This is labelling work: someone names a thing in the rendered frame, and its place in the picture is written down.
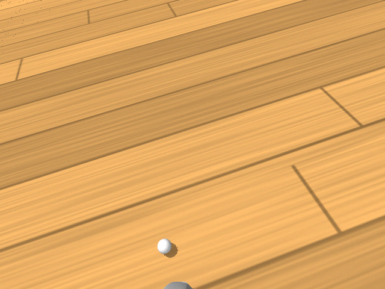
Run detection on ball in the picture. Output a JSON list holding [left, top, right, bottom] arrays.
[[158, 238, 171, 254]]

